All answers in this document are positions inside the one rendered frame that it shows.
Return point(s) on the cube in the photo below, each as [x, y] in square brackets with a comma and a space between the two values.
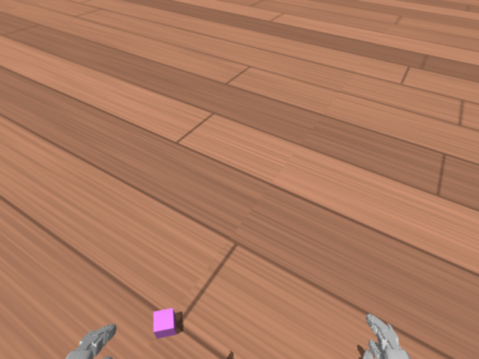
[164, 323]

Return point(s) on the right robot hand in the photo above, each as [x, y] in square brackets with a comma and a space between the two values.
[388, 347]

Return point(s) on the left robot hand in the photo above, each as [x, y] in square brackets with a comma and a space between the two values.
[91, 344]

